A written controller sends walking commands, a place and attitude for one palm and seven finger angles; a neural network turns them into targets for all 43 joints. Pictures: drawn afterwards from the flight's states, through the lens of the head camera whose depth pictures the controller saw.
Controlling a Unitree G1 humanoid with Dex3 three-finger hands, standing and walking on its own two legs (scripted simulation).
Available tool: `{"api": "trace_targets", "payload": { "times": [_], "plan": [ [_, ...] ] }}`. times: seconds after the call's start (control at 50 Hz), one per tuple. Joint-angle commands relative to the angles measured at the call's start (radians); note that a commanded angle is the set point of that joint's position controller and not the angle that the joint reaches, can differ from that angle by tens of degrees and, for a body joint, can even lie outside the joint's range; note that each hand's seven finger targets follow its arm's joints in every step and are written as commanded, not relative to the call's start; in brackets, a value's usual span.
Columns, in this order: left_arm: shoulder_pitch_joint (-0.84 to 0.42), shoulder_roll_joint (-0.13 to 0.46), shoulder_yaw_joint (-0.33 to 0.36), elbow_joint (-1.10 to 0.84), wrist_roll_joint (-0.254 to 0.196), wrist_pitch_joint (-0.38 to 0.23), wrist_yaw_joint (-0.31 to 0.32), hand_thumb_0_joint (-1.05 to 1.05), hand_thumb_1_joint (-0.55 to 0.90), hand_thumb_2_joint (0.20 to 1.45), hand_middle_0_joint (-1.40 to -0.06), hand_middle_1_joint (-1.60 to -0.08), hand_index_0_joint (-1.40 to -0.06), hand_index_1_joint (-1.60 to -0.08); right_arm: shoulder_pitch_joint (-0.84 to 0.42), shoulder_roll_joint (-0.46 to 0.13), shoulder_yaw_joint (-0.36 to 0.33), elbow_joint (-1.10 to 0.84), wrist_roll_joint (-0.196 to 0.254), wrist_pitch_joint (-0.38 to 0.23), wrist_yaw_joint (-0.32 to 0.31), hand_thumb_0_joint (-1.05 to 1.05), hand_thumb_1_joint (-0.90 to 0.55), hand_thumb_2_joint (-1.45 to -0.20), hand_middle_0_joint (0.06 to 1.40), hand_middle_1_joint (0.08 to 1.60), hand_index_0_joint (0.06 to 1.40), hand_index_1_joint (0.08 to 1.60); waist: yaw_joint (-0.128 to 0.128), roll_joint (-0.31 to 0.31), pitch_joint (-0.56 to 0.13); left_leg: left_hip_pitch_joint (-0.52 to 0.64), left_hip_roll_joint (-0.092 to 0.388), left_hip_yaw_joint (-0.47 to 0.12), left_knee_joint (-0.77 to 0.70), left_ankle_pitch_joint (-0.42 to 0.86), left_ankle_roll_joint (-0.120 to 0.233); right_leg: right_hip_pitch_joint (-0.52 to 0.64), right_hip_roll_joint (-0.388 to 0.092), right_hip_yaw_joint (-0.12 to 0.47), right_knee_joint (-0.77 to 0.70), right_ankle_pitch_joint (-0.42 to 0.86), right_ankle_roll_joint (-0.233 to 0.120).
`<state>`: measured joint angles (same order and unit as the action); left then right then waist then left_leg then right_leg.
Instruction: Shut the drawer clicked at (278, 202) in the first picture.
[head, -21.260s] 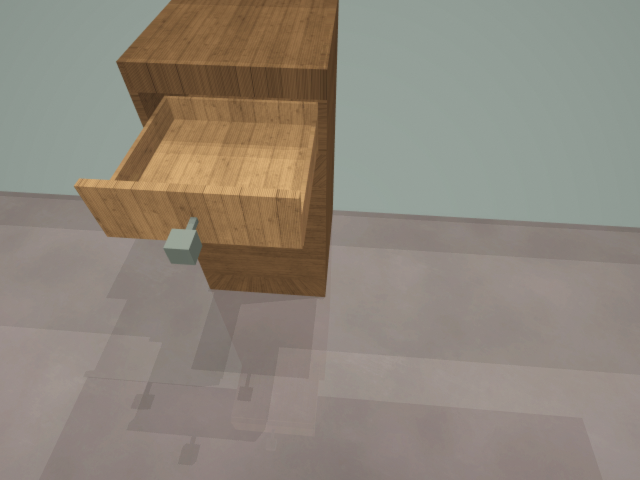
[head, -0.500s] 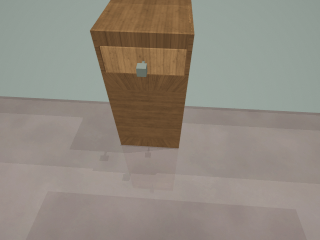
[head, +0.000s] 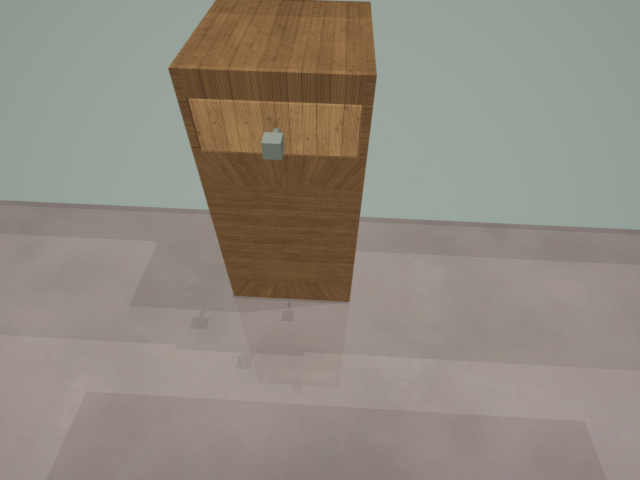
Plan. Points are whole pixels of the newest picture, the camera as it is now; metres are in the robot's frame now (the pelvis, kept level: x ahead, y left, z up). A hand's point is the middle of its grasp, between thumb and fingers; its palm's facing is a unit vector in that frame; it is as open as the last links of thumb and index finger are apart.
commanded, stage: look to check the result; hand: left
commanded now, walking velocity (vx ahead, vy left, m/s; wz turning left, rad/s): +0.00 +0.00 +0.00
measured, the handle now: (274, 140) +0.81 +0.14 -0.04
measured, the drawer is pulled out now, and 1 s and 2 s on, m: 0.00 0.00 0.00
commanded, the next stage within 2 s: stand and wait in 0.56 s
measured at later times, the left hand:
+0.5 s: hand out of the picture +0.00 +0.16 -0.18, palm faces +0.04 -0.98 -0.19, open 7.4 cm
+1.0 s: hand out of the picture +0.03 +0.17 -0.17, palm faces +0.03 -0.98 -0.21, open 7.4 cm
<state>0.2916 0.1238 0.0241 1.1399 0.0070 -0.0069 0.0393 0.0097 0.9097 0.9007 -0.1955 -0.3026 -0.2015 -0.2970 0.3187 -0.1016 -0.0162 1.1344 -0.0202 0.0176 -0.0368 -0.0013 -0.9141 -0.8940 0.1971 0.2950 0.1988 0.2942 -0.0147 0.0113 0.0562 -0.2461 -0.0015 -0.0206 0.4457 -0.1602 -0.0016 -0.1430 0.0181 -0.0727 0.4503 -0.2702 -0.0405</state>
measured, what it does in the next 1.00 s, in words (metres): stands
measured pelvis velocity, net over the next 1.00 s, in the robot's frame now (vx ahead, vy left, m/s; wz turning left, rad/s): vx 0.02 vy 0.00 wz -0.01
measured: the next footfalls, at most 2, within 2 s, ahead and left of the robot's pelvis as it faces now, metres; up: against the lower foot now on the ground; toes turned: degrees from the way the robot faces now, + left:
none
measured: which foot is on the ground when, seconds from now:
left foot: down 0.00-1.00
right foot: down 0.00-1.00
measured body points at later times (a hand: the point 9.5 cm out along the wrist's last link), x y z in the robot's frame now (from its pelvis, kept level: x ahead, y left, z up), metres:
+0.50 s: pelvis +0.01 -0.01 +0.00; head +0.03 -0.01 +0.45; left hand +0.00 +0.21 -0.16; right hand +0.00 -0.22 -0.16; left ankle +0.05 +0.12 -0.74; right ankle -0.01 -0.09 -0.74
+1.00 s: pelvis +0.02 +0.00 +0.00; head +0.03 -0.01 +0.45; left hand +0.03 +0.23 -0.15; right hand +0.02 -0.22 -0.16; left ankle +0.05 +0.12 -0.74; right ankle -0.01 -0.09 -0.74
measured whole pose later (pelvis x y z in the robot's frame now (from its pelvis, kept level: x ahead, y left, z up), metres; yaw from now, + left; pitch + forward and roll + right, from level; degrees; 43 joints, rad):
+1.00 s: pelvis +0.02 +0.00 +0.00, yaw -1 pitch -2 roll +0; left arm 0.25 0.16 0.02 1.15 0.01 -0.01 0.03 0.01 0.90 0.90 -0.20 -0.30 -0.20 -0.30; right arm 0.24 -0.15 -0.01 1.15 -0.02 0.01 -0.04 0.00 -0.91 -0.89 0.20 0.30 0.20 0.29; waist -0.01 0.01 0.07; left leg -0.19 0.01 -0.01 0.41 -0.17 -0.01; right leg -0.09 0.03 -0.06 0.39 -0.27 -0.04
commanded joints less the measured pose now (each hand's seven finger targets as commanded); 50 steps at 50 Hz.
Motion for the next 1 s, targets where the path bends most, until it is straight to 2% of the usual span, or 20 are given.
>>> {"api": "trace_targets", "payload": {
  "times": [0.0, 0.18, 0.24, 0.36, 0.44, 0.56, 0.66, 0.92, 0.98],
  "plan": [
    [0.078, 0.093, 0.013, -0.015, -0.001, -0.005, 0.002, 0.000, 0.900, 0.900, -0.200, -0.300, -0.200, -0.300, 0.069, -0.081, -0.009, -0.016, 0.002, -0.013, -0.007, 0.000, -0.900, -0.900, 0.200, 0.300, 0.200, 0.300, 0.005, -0.003, 0.049, 0.029, 0.074, -0.062, -0.058, 0.027, 0.038, -0.097, -0.117, 0.113, -0.148, -0.022, -0.028],
    [0.078, 0.098, 0.011, -0.008, -0.001, -0.006, 0.002, 0.000, 0.900, 0.900, -0.200, -0.300, -0.200, -0.300, 0.050, -0.094, -0.008, -0.012, 0.002, -0.014, -0.009, 0.000, -0.900, -0.900, 0.200, 0.300, 0.200, 0.300, 0.007, 0.013, 0.049, 0.043, 0.082, -0.057, -0.061, 0.047, 0.036, -0.087, -0.115, 0.115, -0.151, 0.006, -0.026],
    [0.077, 0.100, 0.012, -0.006, 0.000, -0.007, 0.002, 0.000, 0.900, 0.900, -0.200, -0.300, -0.200, -0.300, 0.042, -0.096, -0.008, -0.012, 0.002, -0.016, -0.009, 0.000, -0.900, -0.900, 0.200, 0.300, 0.200, 0.300, 0.009, -0.004, 0.035, 0.051, 0.084, -0.057, -0.061, 0.062, 0.037, -0.073, -0.116, 0.109, -0.148, 0.028, -0.024],
    [0.069, 0.104, 0.010, -0.007, 0.000, -0.008, 0.002, 0.000, 0.900, 0.900, -0.200, -0.300, -0.200, -0.300, 0.029, -0.104, -0.008, -0.010, 0.002, -0.015, -0.009, 0.000, -0.900, -0.900, 0.200, 0.300, 0.200, 0.300, 0.008, -0.010, 0.050, 0.050, 0.083, -0.055, -0.062, 0.060, 0.035, -0.077, -0.119, 0.112, -0.159, 0.028, -0.022],
    [0.058, 0.112, 0.012, -0.009, -0.001, -0.008, 0.002, 0.000, 0.900, 0.900, -0.200, -0.300, -0.200, -0.300, 0.021, -0.109, -0.008, -0.010, 0.003, -0.018, -0.009, 0.000, -0.900, -0.900, 0.200, 0.300, 0.200, 0.300, 0.009, 0.010, 0.039, 0.053, 0.086, -0.060, -0.066, 0.082, 0.035, -0.056, -0.118, 0.105, -0.148, 0.055, -0.021],
    [0.053, 0.120, 0.014, -0.014, -0.001, -0.012, 0.002, 0.000, 0.900, 0.900, -0.200, -0.300, -0.200, -0.300, 0.010, -0.122, -0.011, -0.012, 0.003, -0.019, -0.010, 0.000, -0.900, -0.900, 0.200, 0.300, 0.200, 0.300, 0.009, -0.008, 0.017, 0.070, 0.086, -0.052, -0.060, 0.108, 0.033, -0.036, -0.123, 0.108, -0.149, 0.113, -0.018],
    [0.043, 0.128, 0.014, -0.015, -0.001, -0.011, 0.001, 0.000, 0.900, 0.900, -0.200, -0.300, -0.200, -0.300, 0.000, -0.126, -0.010, -0.009, 0.003, -0.018, -0.009, 0.000, -0.900, -0.900, 0.200, 0.300, 0.200, 0.300, 0.010, 0.000, 0.035, 0.067, 0.087, -0.052, -0.067, 0.094, 0.032, -0.041, -0.122, 0.112, -0.159, 0.099, -0.017],
    [0.029, 0.147, 0.017, -0.018, 0.000, -0.013, -0.001, 0.000, 0.900, 0.900, -0.200, -0.300, -0.200, -0.300, -0.017, -0.154, -0.012, -0.011, 0.005, -0.024, -0.010, 0.000, -0.900, -0.900, 0.200, 0.300, 0.200, 0.300, 0.014, -0.003, 0.009, 0.091, 0.095, -0.057, -0.078, 0.132, 0.035, -0.018, -0.121, 0.107, -0.152, 0.137, -0.015],
    [0.024, 0.147, 0.015, -0.017, -0.001, -0.012, -0.001, 0.000, 0.900, 0.900, -0.200, -0.300, -0.200, -0.300, -0.023, -0.153, -0.010, -0.009, 0.004, -0.023, -0.009, 0.000, -0.900, -0.900, 0.200, 0.300, 0.200, 0.300, 0.011, 0.000, 0.020, 0.089, 0.094, -0.059, -0.087, 0.110, 0.034, -0.026, -0.119, 0.110, -0.157, 0.116, -0.016]
  ]
}}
